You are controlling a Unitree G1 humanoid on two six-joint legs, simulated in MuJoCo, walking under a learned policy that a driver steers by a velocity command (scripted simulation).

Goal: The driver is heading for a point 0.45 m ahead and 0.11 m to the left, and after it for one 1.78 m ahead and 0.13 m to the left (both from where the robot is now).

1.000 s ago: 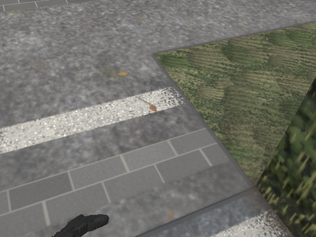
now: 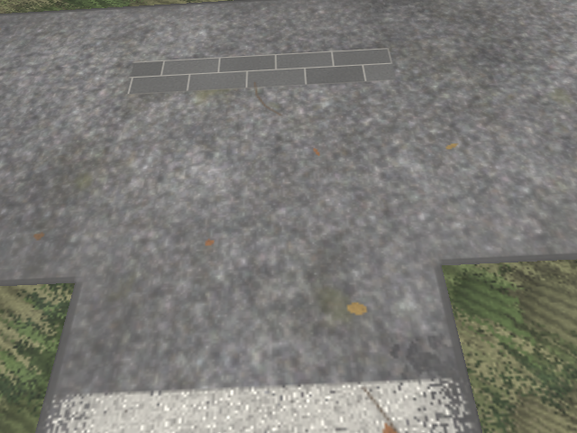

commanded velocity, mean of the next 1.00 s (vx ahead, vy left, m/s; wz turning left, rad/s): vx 0.33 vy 0.00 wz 0.35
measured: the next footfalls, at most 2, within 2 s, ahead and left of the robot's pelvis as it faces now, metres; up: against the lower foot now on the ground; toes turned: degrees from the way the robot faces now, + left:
right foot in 0.42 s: +0.44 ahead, -0.11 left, +0.00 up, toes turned +16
left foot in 0.84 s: +0.42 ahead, +0.12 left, +0.00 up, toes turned +22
